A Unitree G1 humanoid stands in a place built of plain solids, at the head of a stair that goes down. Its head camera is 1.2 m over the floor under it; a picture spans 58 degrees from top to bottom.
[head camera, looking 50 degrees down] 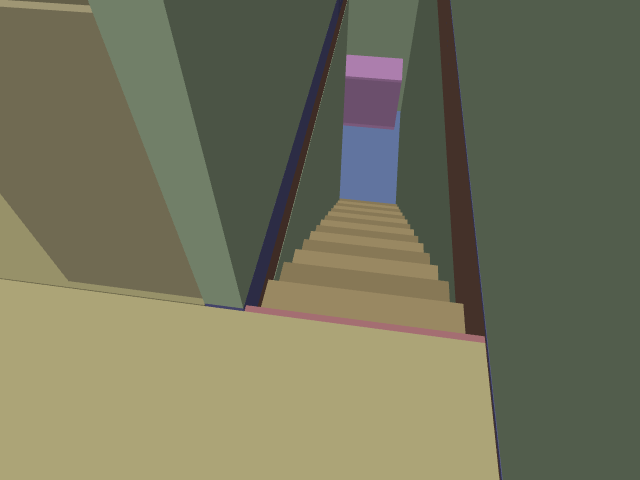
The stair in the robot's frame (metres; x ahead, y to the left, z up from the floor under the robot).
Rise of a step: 0.20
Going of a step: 0.24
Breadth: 0.75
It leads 8 degrees to the right of straight ahead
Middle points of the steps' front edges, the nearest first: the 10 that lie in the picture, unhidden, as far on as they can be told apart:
0.68 -0.13 0.00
0.92 -0.17 -0.20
1.16 -0.20 -0.40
1.39 -0.24 -0.60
1.63 -0.27 -0.80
1.87 -0.31 -0.99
2.10 -0.35 -1.19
2.34 -0.38 -1.39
2.58 -0.42 -1.59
2.82 -0.45 -1.79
